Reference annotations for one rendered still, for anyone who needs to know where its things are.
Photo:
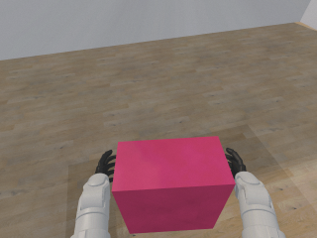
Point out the robot left hand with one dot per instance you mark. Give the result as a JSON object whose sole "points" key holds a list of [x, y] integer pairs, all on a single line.
{"points": [[103, 165]]}

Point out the carton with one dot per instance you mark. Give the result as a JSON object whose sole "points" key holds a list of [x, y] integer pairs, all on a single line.
{"points": [[168, 185]]}

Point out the robot right hand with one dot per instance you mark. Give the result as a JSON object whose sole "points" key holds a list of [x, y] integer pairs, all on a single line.
{"points": [[236, 164]]}

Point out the robot left forearm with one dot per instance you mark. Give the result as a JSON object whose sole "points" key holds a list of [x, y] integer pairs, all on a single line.
{"points": [[93, 209]]}

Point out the robot right forearm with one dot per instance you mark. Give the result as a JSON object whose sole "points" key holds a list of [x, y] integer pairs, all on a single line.
{"points": [[256, 208]]}

